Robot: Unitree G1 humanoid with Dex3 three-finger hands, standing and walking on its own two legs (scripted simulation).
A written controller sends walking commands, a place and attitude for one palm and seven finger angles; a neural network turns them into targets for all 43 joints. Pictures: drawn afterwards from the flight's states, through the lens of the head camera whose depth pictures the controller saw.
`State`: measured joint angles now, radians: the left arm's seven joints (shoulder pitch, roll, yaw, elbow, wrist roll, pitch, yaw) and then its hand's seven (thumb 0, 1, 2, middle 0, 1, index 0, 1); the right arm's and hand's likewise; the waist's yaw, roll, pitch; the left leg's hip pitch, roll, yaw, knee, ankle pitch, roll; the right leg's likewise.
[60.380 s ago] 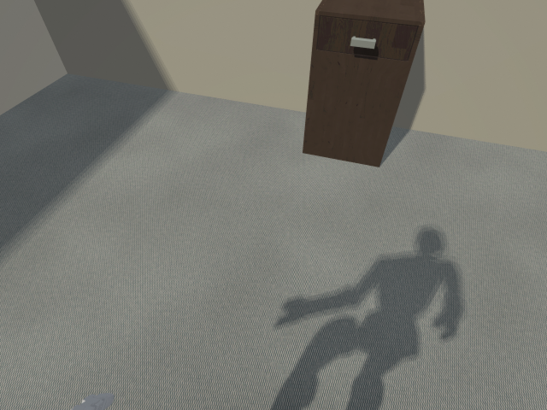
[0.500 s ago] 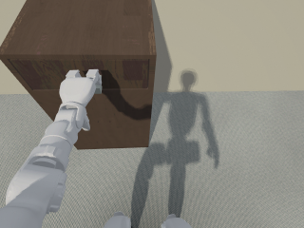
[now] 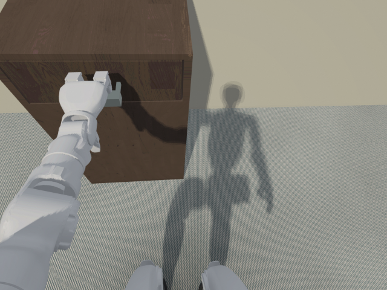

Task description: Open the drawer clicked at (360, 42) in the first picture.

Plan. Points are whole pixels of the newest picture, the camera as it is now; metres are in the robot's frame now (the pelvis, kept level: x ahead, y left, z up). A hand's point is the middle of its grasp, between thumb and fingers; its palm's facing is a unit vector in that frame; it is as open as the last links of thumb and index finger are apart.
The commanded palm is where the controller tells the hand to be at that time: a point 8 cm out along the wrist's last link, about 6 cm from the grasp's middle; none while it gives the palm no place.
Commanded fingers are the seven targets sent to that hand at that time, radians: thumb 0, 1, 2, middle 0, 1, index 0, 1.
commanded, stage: lower the fingers behind the handle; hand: left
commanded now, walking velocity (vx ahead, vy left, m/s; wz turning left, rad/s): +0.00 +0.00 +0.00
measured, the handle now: (99, 92) +0.58 +0.19 +0.00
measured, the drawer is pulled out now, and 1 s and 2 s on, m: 0.00 0.00 0.00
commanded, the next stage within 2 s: lift the fingers back up to retry in 0.38 s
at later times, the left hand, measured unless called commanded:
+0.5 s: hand (94, 111) +0.51 +0.19 +0.02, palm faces -0.02 +0.02 -1.00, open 13.7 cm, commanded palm +0.49 +0.18 +0.04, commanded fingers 0.00 -0.50 0.30 -0.30 -1.20 -0.30 -1.20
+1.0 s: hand (90, 100) +0.52 +0.19 +0.05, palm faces +0.00 -0.04 -1.00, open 13.8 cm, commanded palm +0.49 +0.18 +0.11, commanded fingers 0.00 -0.50 0.30 -0.30 -1.20 -0.30 -1.20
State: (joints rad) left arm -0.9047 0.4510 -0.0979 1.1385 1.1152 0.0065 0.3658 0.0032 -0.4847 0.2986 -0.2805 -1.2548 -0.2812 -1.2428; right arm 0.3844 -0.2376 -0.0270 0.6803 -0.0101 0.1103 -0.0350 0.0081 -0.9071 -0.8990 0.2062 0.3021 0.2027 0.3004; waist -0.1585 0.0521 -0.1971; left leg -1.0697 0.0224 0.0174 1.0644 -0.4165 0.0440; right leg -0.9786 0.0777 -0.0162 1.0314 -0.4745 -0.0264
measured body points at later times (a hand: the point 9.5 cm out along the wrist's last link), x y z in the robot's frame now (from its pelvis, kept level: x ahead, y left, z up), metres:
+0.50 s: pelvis -0.02 +0.01 -0.01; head +0.11 +0.02 +0.42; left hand +0.50 +0.19 +0.07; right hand +0.00 -0.26 -0.13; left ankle +0.04 +0.09 -0.66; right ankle +0.00 -0.11 -0.66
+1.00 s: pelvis +0.02 +0.01 +0.03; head +0.13 +0.01 +0.46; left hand +0.51 +0.19 +0.10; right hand +0.01 -0.26 -0.10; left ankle +0.04 +0.09 -0.66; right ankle +0.00 -0.11 -0.66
